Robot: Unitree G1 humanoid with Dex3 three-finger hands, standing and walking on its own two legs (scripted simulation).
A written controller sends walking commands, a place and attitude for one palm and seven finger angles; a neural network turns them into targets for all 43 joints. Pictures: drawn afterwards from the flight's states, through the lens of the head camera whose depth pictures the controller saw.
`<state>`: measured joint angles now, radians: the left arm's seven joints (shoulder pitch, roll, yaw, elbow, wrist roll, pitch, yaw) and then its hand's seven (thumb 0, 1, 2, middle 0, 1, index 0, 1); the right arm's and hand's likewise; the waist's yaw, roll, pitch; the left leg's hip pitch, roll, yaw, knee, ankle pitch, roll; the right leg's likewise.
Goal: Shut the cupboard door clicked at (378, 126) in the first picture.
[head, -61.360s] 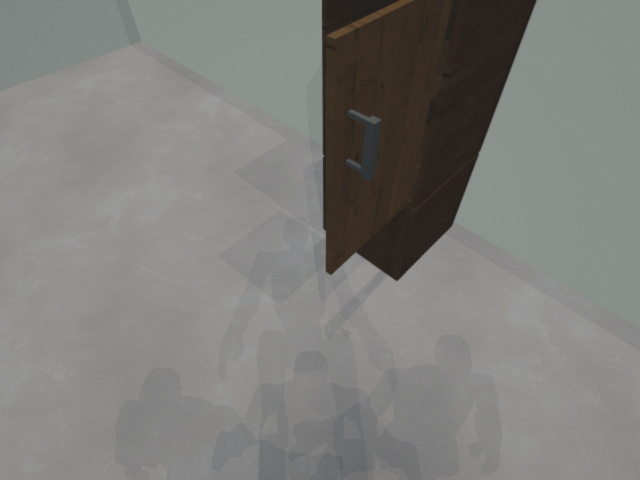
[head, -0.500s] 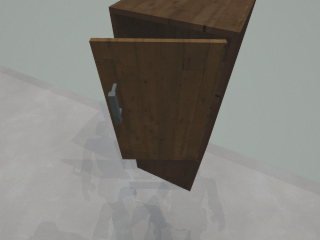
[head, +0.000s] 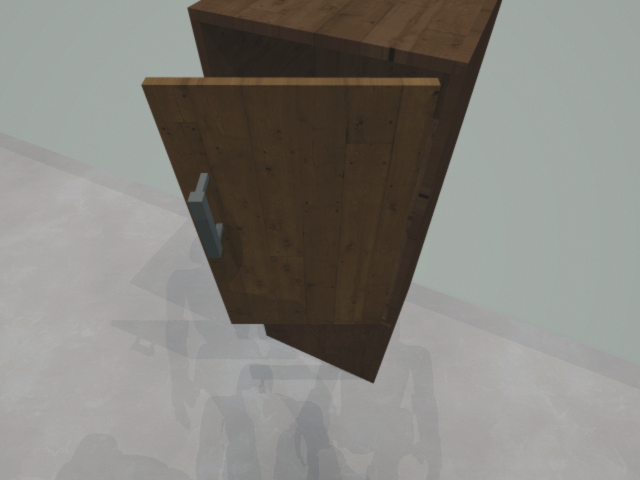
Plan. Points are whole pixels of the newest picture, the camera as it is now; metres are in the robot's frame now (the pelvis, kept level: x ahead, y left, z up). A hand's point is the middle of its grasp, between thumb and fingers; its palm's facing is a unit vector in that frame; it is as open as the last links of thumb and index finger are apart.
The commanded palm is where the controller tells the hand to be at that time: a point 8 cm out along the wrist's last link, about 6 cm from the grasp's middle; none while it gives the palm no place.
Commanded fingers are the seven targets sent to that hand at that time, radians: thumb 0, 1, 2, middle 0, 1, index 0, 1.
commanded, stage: come to a stop and stand still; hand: left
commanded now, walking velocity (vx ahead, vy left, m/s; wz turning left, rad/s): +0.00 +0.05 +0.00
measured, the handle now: (209, 217) +0.46 +0.20 +0.05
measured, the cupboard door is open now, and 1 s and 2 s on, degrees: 25 25 25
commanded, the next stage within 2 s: look again from close up in 1.14 s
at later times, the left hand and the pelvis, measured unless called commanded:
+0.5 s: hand out of the picture +0.01 +0.22 -0.17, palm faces +0.00 -0.97 -0.24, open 7.4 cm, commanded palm none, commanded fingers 0.00 0.90 0.90 -0.20 -0.30 -0.20 -0.30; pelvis -0.03 +0.03 -0.01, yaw +0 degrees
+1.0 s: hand out of the picture +0.02 +0.23 -0.18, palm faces -0.01 -0.98 -0.22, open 7.4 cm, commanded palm none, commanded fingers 0.00 0.90 0.90 -0.20 -0.30 -0.20 -0.30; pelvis +0.00 +0.03 +0.00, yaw -1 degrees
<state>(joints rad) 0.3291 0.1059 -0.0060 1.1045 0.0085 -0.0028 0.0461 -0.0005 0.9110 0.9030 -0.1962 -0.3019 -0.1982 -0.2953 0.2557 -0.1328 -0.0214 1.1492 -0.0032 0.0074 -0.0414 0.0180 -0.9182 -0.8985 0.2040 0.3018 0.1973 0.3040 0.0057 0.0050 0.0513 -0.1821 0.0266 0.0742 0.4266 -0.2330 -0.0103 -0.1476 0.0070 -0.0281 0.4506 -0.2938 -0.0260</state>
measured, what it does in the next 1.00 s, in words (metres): stands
